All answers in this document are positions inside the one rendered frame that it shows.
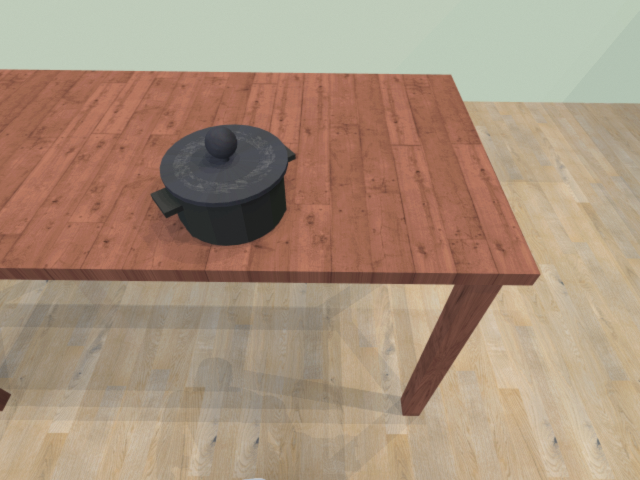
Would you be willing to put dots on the lid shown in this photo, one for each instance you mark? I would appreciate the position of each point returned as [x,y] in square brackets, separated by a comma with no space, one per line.
[191,174]

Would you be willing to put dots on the table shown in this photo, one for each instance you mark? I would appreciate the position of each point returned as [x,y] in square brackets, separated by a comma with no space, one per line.
[391,185]

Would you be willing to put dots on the knob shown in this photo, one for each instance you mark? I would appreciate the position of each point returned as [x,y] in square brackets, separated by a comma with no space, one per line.
[220,142]

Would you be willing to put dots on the pot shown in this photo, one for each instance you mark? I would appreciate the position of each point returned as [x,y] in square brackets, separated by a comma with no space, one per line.
[232,225]

